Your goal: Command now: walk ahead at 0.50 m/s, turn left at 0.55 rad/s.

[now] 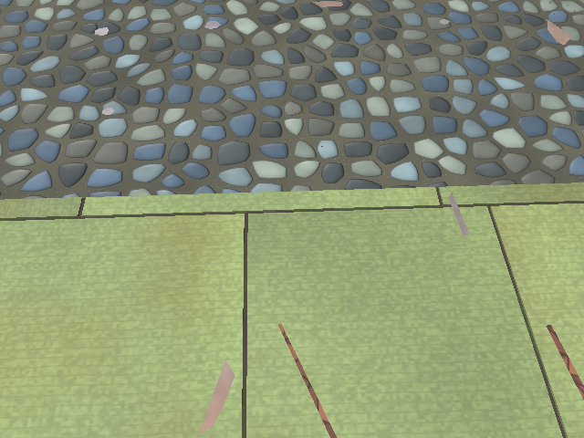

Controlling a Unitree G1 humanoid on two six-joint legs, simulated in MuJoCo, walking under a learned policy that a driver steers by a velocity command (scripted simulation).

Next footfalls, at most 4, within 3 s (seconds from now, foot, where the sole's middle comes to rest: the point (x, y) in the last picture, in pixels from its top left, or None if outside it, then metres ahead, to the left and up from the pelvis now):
0.44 right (351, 434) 0.44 -0.09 -0.75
0.92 left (253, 330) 0.68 0.13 -0.75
1.38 right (371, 260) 0.88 -0.17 -0.75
1.88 left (264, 185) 1.14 0.13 -0.75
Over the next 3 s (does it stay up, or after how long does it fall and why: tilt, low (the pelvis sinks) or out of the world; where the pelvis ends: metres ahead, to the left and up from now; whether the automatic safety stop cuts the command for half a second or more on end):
stays up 1.64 0.11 0.01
